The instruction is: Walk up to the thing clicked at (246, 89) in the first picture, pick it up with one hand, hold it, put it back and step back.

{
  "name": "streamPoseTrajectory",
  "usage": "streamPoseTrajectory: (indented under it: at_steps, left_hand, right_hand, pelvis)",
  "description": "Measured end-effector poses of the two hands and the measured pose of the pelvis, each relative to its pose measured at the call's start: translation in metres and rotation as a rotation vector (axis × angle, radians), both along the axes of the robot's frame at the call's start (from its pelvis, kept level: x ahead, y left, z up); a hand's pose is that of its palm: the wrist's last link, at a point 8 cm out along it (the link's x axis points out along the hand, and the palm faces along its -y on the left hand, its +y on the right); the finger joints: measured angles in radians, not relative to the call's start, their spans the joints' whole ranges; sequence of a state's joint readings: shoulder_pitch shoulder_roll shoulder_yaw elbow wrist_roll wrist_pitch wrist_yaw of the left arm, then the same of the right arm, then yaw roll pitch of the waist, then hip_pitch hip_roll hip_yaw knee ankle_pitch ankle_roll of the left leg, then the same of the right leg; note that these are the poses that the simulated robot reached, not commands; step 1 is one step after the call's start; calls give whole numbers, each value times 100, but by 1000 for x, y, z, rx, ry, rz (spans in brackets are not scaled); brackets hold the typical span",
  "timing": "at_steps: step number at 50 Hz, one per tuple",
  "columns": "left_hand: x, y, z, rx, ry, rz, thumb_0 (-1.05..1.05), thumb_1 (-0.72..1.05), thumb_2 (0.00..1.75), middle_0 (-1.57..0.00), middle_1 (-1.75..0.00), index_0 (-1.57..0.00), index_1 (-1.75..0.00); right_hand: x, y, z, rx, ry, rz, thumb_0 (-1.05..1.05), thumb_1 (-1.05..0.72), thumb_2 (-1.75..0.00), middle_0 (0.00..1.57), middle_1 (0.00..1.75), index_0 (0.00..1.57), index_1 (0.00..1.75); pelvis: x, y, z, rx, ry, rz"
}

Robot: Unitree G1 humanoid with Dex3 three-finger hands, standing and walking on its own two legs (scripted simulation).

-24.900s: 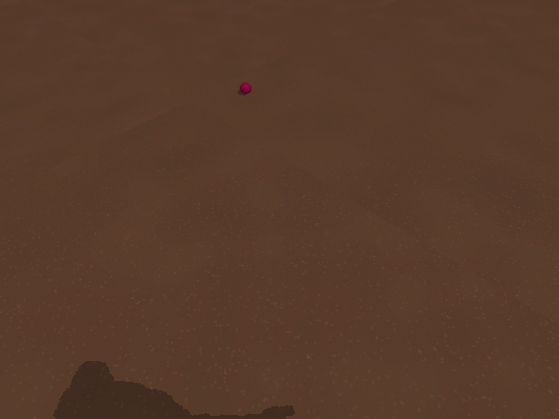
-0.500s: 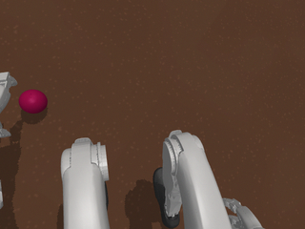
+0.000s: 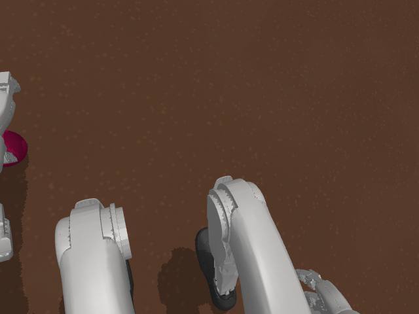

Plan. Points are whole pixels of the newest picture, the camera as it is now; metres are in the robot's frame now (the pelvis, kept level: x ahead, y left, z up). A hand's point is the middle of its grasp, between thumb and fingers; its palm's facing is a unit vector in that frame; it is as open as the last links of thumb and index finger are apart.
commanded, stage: approach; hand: left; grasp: from above
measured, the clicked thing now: (4, 148) +0.45 +0.36 -0.28
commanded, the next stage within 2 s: rest palm in 0.60 s
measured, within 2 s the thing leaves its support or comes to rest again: neither
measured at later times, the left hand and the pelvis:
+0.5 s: hand out of the picture +0.40 +0.35 -0.20, palm faces -0.47 -0.16 -0.87, open 13.9 cm; pelvis -0.01 +0.00 +0.00, yaw +0 degrees
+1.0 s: hand out of the picture +0.43 +0.35 -0.18, palm faces -0.54 -0.17 -0.82, open 13.8 cm; pelvis -0.01 +0.00 +0.01, yaw -1 degrees
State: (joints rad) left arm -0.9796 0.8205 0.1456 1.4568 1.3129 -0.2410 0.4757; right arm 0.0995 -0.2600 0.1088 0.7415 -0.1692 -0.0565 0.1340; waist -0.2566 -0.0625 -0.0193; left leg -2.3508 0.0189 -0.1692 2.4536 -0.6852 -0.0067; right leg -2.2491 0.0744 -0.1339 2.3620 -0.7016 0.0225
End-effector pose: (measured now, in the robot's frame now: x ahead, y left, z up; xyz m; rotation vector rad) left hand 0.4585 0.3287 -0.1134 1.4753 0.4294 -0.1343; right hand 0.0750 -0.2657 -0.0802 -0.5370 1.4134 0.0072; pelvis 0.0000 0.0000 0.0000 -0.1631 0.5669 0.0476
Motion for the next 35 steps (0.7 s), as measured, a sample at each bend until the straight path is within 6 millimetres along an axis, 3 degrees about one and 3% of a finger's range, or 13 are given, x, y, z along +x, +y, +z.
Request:
streamPoseTrajectory:
  at_steps: [4, 8, 12, 17, 22, 26, 31, 35]
  left_hand:
    - [16, -3, 13, 34, -1, 37, 0, -51, 96, -8, -107, -9, -105]
    - [18, 4, 24, 58, 54, 86, 0, -51, 96, -7, -106, -9, -105]
    - [4, 18, 23, 50, 153, 116, 0, -51, 96, -7, -107, -9, -105]
    - [-28, 32, 4, -12, 247, 100, 0, -50, 94, -7, -108, -10, -105]
    - [-52, 33, -22, -71, 215, 4, 0, -48, 93, -8, -108, -11, -105]
    - [-54, 27, -30, -75, 93, -58, 0, -48, 93, -8, -107, -11, -105]
    - [-37, 28, -14, -21, -55, -20, 0, -50, 96, -8, -105, -10, -103]
    - [-16, 34, 10, 46, -54, 53, 0, -52, 99, -8, -103, -9, -103]
  right_hand:
    - [-12, 0, 1, 11, 7, -46, 0, -91, -90, 20, 30, 20, 30]
    - [-25, 1, 2, 33, 27, -90, 0, -91, -90, 20, 30, 20, 30]
    - [-33, 4, 4, 51, 58, -102, 0, -91, -90, 20, 30, 20, 30]
    - [-33, 5, 7, 48, 101, -52, 0, -91, -90, 20, 30, 20, 30]
    - [-22, 2, 7, 7, 118, 26, 0, -91, -90, 20, 30, 20, 30]
    - [-4, -1, 7, -31, 83, 68, 0, -90, -90, 20, 30, 20, 30]
    - [24, -1, 6, -48, -17, 79, 0, -90, -90, 20, 30, 20, 30]
    - [41, 3, 4, -23, -89, 74, 0, -91, -90, 20, 30, 20, 30]
  pelvis:
    - [0, 0, 3, 2, 13, -4]
    - [0, -1, 9, 6, 19, -4]
    - [-1, -1, 15, 9, 15, -1]
    - [-3, -1, 15, 5, -5, 1]
    - [-5, 1, 7, -11, -34, 1]
    - [-5, 3, -1, -18, -50, 3]
    - [-3, 4, -7, -15, -41, 9]
    - [-2, 5, -4, -12, -14, 9]
